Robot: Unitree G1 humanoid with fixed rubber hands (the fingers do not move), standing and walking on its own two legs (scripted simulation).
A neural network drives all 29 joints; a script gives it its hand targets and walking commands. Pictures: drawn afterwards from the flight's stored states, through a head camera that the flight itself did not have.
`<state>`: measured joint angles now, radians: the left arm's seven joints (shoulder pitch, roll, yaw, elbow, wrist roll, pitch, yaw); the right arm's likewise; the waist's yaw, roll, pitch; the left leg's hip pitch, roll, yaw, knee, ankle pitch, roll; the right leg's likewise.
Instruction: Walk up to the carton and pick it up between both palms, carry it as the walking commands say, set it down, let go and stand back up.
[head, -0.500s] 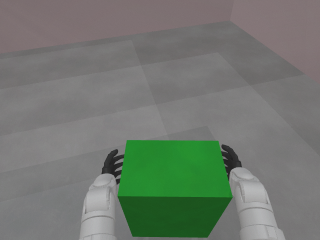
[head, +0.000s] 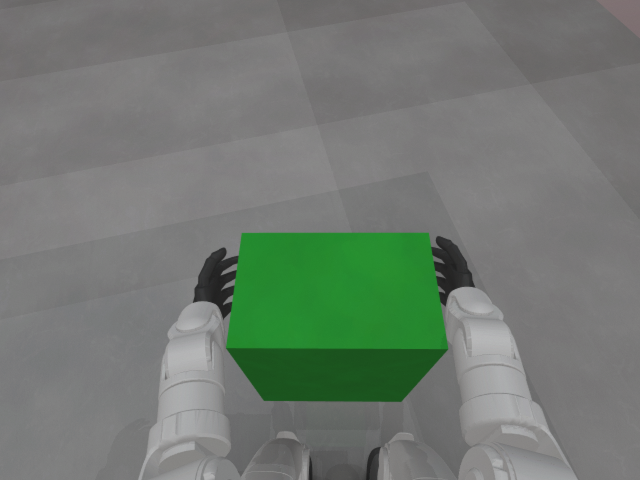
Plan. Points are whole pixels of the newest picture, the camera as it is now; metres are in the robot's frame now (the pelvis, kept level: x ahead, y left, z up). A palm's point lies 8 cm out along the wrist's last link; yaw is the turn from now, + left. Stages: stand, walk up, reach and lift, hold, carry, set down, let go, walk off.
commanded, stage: set down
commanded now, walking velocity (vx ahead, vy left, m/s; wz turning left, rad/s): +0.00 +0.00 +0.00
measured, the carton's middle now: (333, 329) +0.32 +0.03 -0.10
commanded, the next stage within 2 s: none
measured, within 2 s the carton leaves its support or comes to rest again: neither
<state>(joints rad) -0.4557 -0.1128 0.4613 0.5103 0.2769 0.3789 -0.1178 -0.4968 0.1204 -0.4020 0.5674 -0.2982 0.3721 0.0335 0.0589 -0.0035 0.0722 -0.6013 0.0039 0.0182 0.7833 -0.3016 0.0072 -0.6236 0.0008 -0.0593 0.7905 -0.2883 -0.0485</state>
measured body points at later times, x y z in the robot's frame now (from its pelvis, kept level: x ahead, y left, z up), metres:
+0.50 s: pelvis +0.00 +0.01 -0.06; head +0.18 +0.01 +0.35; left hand +0.38 +0.20 -0.13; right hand +0.40 -0.13 -0.13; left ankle +0.06 +0.12 -0.70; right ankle +0.07 -0.09 -0.70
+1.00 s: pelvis -0.02 +0.01 -0.14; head +0.19 +0.02 +0.25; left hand +0.40 +0.20 -0.21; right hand +0.43 -0.13 -0.22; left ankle +0.06 +0.12 -0.70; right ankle +0.07 -0.09 -0.70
